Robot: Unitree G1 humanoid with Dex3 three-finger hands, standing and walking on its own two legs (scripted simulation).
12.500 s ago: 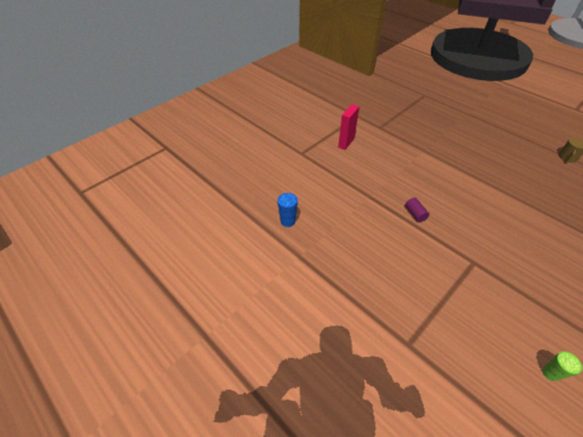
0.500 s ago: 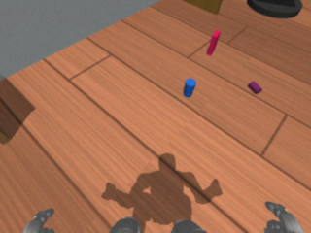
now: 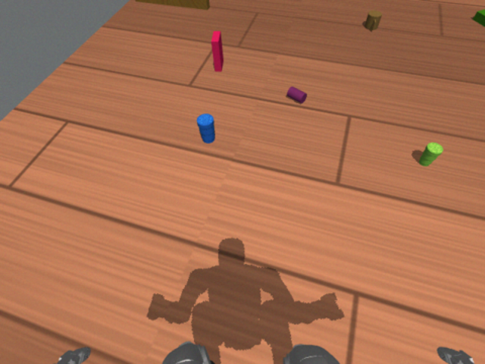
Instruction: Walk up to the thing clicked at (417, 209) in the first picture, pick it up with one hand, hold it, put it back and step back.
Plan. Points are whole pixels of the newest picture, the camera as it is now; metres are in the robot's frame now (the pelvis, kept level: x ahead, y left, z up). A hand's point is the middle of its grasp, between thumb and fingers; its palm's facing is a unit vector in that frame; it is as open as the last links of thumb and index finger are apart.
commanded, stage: walk up
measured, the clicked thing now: (296, 94) +1.51 -0.36 -0.71
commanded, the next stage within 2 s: stand in 1.46 s
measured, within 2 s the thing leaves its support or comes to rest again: neither
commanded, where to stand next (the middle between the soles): +0.07 -0.02 m, yaw -21 degrees
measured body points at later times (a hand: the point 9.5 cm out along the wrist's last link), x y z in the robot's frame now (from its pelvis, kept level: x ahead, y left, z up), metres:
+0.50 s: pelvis +0.01 -0.01 +0.01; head +0.05 +0.01 +0.46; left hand +0.14 +0.28 -0.12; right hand +0.03 -0.34 -0.08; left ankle +0.05 +0.09 -0.71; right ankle -0.01 -0.12 -0.66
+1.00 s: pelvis +0.01 -0.02 +0.00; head +0.04 -0.04 +0.45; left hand +0.20 +0.25 -0.10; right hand -0.01 -0.33 -0.13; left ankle +0.08 +0.11 -0.71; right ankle +0.00 -0.16 -0.71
